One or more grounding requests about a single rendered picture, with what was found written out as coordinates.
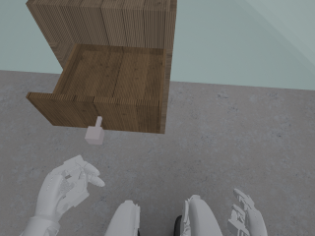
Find drawer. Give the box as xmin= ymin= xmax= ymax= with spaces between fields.
xmin=26 ymin=43 xmax=166 ymax=134

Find left robot hand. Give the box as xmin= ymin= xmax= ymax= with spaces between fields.
xmin=33 ymin=154 xmax=105 ymax=222

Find handle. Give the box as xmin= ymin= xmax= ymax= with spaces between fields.
xmin=85 ymin=116 xmax=105 ymax=145

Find cabinet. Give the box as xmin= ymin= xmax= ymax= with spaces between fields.
xmin=26 ymin=0 xmax=177 ymax=134

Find left robot forearm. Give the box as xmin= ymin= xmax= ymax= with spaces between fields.
xmin=19 ymin=216 xmax=61 ymax=236

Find robot right thigh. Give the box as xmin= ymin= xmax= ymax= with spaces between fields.
xmin=182 ymin=198 xmax=222 ymax=236

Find right robot shin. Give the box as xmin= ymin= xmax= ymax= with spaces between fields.
xmin=180 ymin=195 xmax=201 ymax=236

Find right robot hand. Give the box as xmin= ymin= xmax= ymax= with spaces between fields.
xmin=227 ymin=188 xmax=268 ymax=236

